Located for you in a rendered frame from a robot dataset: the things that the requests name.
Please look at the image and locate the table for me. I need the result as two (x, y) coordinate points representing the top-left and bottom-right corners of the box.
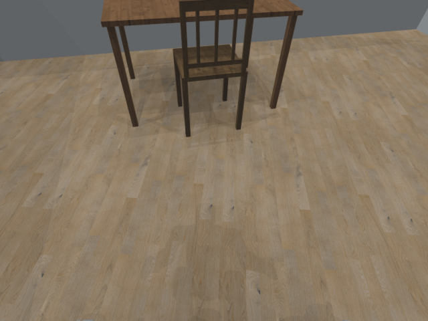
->
(101, 0), (303, 127)

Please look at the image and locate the chair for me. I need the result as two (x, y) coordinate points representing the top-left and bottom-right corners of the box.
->
(173, 0), (254, 137)

